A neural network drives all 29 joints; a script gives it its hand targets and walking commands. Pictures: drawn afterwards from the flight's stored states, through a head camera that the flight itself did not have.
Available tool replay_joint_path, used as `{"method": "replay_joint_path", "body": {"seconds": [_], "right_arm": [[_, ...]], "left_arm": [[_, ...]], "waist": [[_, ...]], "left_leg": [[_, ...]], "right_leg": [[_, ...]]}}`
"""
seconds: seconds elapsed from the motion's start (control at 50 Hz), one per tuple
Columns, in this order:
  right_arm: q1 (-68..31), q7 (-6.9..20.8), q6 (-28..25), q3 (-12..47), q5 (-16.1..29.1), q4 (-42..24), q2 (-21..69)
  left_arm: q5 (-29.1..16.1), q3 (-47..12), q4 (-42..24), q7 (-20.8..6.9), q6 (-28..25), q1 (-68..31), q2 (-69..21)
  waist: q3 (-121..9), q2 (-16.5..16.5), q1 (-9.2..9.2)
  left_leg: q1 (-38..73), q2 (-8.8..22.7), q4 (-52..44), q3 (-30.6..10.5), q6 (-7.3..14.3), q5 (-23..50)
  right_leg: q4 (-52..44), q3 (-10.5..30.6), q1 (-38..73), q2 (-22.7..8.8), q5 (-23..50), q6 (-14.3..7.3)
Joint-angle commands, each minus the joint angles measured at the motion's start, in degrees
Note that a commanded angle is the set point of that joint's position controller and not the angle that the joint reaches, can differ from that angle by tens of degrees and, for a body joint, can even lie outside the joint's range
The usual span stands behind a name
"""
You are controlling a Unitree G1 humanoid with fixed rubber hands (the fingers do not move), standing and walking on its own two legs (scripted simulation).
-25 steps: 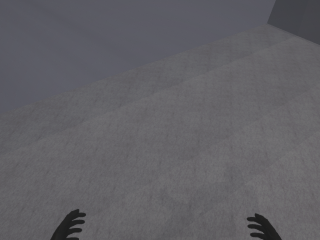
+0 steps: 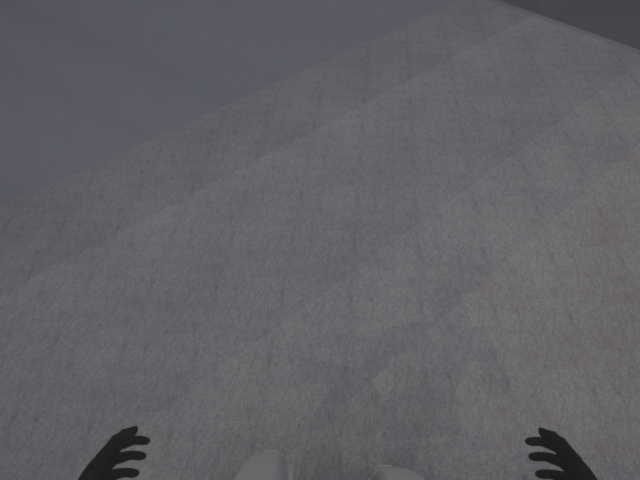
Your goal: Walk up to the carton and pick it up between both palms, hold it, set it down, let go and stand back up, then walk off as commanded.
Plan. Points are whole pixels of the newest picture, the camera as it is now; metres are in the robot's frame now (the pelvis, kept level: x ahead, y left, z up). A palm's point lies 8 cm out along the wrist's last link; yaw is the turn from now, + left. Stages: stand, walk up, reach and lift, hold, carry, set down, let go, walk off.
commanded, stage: walk up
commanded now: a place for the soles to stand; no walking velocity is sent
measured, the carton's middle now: out of the picture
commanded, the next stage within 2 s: none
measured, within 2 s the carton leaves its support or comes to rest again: neither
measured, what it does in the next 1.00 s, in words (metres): walks backwards, turning right: left foot, then right foot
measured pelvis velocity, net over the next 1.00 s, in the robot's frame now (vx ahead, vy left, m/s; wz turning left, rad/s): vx -0.18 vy -0.05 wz -0.40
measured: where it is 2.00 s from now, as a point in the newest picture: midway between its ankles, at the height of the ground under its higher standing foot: outside the picture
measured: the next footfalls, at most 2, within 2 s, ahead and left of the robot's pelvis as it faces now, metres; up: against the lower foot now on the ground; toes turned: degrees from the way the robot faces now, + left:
left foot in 0.22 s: +0.01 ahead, +0.11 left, +0.00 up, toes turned +0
right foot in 0.62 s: -0.08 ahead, -0.17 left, +0.00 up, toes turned -15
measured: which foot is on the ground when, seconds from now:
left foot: up 0.00-0.20, down 0.22-0.62, up 0.64-0.90, down 0.92-1.00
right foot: down 0.00-0.24, up 0.26-0.60, down 0.62-0.94, up 0.96-1.00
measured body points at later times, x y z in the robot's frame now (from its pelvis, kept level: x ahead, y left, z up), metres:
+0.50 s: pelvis -0.09 -0.01 -0.01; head -0.05 +0.02 +0.44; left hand +0.10 +0.26 -0.12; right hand -0.02 -0.35 -0.07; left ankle -0.03 +0.11 -0.72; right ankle -0.11 -0.13 -0.65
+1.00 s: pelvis -0.18 -0.05 +0.00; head -0.12 -0.05 +0.45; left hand +0.06 +0.17 -0.11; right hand -0.19 -0.39 -0.08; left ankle -0.13 +0.01 -0.72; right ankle -0.15 -0.16 -0.69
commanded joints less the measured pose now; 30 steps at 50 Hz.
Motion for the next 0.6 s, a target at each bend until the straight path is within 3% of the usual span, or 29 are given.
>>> {"method": "replay_joint_path", "body": {"seconds": [0.0, 0.06, 0.08, 0.14, 0.18, 0.2, 0.22, 0.24, 0.26, 0.28, 0.3, 0.34, 0.36, 0.4, 0.42, 0.44, 0.48, 0.5, 0.52, 0.54, 0.56, 0.58], "right_arm": [[1.1, -1.4, -1.4, -6.1, 0.4, 0.4, -13.3], [1.6, -1.5, -1.6, -6.0, 0.5, 0.9, -13.1], [1.7, -1.4, -1.5, -6.1, 0.7, 1.4, -13.5], [4.0, -1.3, -1.8, -6.1, 0.6, 2.8, -12.9], [8.0, -1.3, -2.2, -6.4, 0.1, 4.6, -11.9], [10.5, -1.5, -2.3, -6.8, -0.6, 5.2, -12.5], [9.9, -1.7, -2.2, -7.8, -1.7, 5.4, -15.9], [4.4, -1.4, -2.0, -8.2, -1.4, 3.3, -21.6], [0.1, -1.5, -2.2, -8.3, -0.9, 2.3, -20.8], [-2.5, -1.8, -2.7, -7.9, -0.9, 1.4, -18.4], [-3.0, -1.8, -3.1, -7.5, -0.9, 1.3, -17.4], [-3.3, -1.9, -3.4, -7.6, -1.0, 1.0, -16.4], [-2.7, -1.7, -3.4, -7.6, -0.9, 0.6, -16.2], [-2.0, -1.7, -3.4, -8.4, -0.8, 0.1, -16.8], [-0.7, -1.8, -3.5, -8.5, -0.8, 0.4, -17.2], [-0.1, -1.8, -3.5, -8.9, -0.9, 0.3, -17.9], [-1.5, -1.7, -3.4, -9.1, -1.0, -0.5, -18.5], [-2.9, -1.7, -3.3, -9.5, -1.3, -1.1, -19.0], [-2.4, -1.6, -3.4, -9.9, -1.3, -1.2, -19.7], [-2.3, -1.4, -3.2, -10.2, -1.3, -1.2, -20.2], [-4.4, -1.0, -3.0, -9.9, -1.1, -1.4, -19.1], [-2.3, -0.8, -2.6, -9.3, -1.0, -0.7, -16.7]], "left_arm": [[3.4, 7.4, -6.5, -0.1, -1.7, 1.2, 14.2], [3.6, 7.5, -6.6, -0.4, -1.3, 0.7, 14.1], [3.5, 7.5, -6.4, -0.5, -1.2, 0.7, 14.3], [3.2, 7.5, -6.3, -0.6, -0.8, -1.3, 14.1], [3.0, 7.2, -6.3, -1.1, -0.1, -4.2, 13.6], [2.4, 6.7, -6.6, -1.3, 0.0, -5.0, 12.5], [2.0, 6.3, -5.7, -1.5, 0.1, -2.7, 8.5], [2.8, 7.0, -5.5, -0.5, -0.1, -3.3, 10.5], [3.5, 8.1, -4.9, -0.3, 0.0, -6.1, 14.5], [3.3, 8.4, -4.3, -0.8, -0.1, -3.0, 14.0], [2.7, 8.4, -3.2, -1.3, 0.3, 0.0, 13.1], [2.7, 8.3, -2.5, -2.1, 0.4, 2.4, 12.0], [2.5, 8.1, -2.3, -2.1, 0.6, 2.5, 11.9], [2.5, 8.0, -3.3, -2.3, 0.7, 1.1, 11.6], [2.9, 7.9, -4.3, -2.3, 0.7, 0.3, 11.5], [2.7, 8.0, -4.4, -2.5, 0.7, -0.6, 11.4], [2.5, 7.9, -4.9, -2.8, 0.4, 0.1, 11.5], [2.3, 8.0, -5.3, -3.0, 0.4, 0.9, 11.4], [2.3, 8.1, -4.8, -3.2, 0.4, 0.5, 11.6], [2.2, 8.2, -4.2, -3.3, 0.0, 2.8, 11.4], [2.3, 8.3, -2.5, -3.2, -0.4, 6.8, 10.7], [2.9, 8.8, 0.4, -3.1, -1.0, 11.5, 11.9]], "waist": [[-10.0, -9.0, 2.14], [-9.0, -9.6, 2.37], [-8.9, -8.5, 2.40], [-7.8, -8.7, 1.18], [-6.6, -8.2, -1.34], [-6.5, -7.5, -2.96], [-6.4, 8.8, -2.62], [-4.1, 15.5, -2.83], [-2.3, 6.3, -1.98], [-2.9, 3.5, 0.07], [-3.8, 4.3, 0.91], [-2.5, 8.7, 1.18], [-3.4, 9.1, 0.90], [-4.3, 10.3, 0.45], [-5.2, 9.6, -0.27], [-4.5, 11.1, -0.67], [-6.4, 12.9, 0.24], [-7.3, 14.9, 0.61], [-6.5, 14.1, 0.17], [-8.5, 15.7, 0.71], [-9.4, 14.1, 2.60], [-12.4, 8.3, 3.78]], "left_leg": [[-5.3, -1.6, 3.3, -1.8, 2.9, 3.3], [-1.5, -1.4, -1.3, -1.8, 3.4, 3.0], [0.3, -1.8, -3.5, -1.1, 3.8, 3.6], [6.3, -1.9, -9.2, -0.7, 4.7, 3.7], [15.6, -2.3, -20.3, 0.7, 5.9, 8.6], [23.0, -2.3, -28.5, 1.2, 7.7, 12.5], [24.5, 8.5, -39.3, -14.5, 11.6, 4.1], [13.3, 26.0, -46.1, -26.4, 18.1, 4.6], [7.2, 27.0, -46.1, -25.7, 19.1, 5.1], [4.9, 23.5, -43.9, -20.3, 17.1, 10.1], [6.6, 19.3, -41.5, -14.6, 14.8, 14.1], [9.2, 16.2, -38.1, -9.9, 14.1, 19.0], [10.9, 16.6, -37.2, -9.2, 14.1, 20.1], [16.2, 18.9, -34.9, -9.2, 15.4, 24.4], [17.8, 19.3, -34.3, -9.0, 15.4, 24.5], [17.8, 20.2, -33.3, -8.3, 15.4, 25.9], [16.6, 20.5, -30.6, -4.9, 14.5, 27.6], [16.1, 22.2, -30.5, -4.9, 14.5, 25.2], [13.0, 22.8, -29.8, -3.6, 14.0, 24.6], [11.9, 21.9, -28.5, -1.4, 13.1, 24.4], [9.5, 20.1, -23.6, 2.5, 11.8, 24.1], [3.1, 15.7, -14.8, 7.7, 9.2, 18.5]], "right_leg": [[-18.6, 23.8, 13.6, -14.6, 27.8, -7.4], [-19.7, 24.7, 10.2, -14.7, 23.3, -8.5], [-20.6, 25.5, 9.2, -14.9, 21.2, -8.0], [-21.4, 25.8, 2.8, -14.4, 17.1, -8.0], [-19.0, 23.0, -4.7, -11.8, 14.4, -6.0], [-17.9, 19.6, -10.8, -8.4, 9.0, -2.1], [-2.2, 11.9, -16.6, -0.4, -9.9, 1.2], [16.5, 4.5, -17.0, 3.2, -14.6, 4.3], [25.8, 9.3, -14.8, 1.4, -12.0, 4.7], [31.0, 10.2, -12.0, 1.1, -9.0, 4.5], [33.6, 10.2, -11.9, 1.0, -6.4, 4.6], [37.5, 9.0, -12.4, 1.2, -4.2, 5.5], [38.0, 8.5, -12.5, 1.1, -4.7, 5.7], [34.7, 8.4, -14.6, -1.4, -6.2, 5.9], [32.3, 7.6, -14.8, -2.2, -6.5, 5.5], [29.0, 7.1, -14.4, -4.0, -7.5, 5.4], [19.7, 5.1, -11.0, -7.4, -9.7, 4.9], [14.2, 4.3, -9.1, -8.9, -11.8, 4.2], [9.0, 3.5, -5.1, -9.4, -12.6, 3.4], [4.8, 1.4, -1.0, -8.1, -12.1, 2.3], [-1.9, -0.7, 4.1, -6.6, -7.7, 1.9], [-5.8, -1.5, 13.9, -3.5, -4.3, 0.4]]}}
